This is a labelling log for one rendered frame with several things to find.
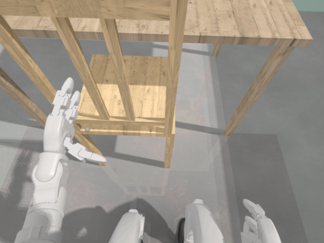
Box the robot right shin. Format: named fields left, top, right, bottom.
left=184, top=199, right=203, bottom=243

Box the robot right hand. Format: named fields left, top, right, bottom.
left=241, top=199, right=281, bottom=243

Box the chair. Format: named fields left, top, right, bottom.
left=0, top=0, right=188, bottom=168

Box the left robot forearm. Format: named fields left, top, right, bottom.
left=14, top=151, right=69, bottom=243

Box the table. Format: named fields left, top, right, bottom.
left=0, top=0, right=313, bottom=136

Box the robot left thigh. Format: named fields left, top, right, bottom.
left=109, top=212, right=145, bottom=243

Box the robot left hand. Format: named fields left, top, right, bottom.
left=43, top=77, right=107, bottom=164

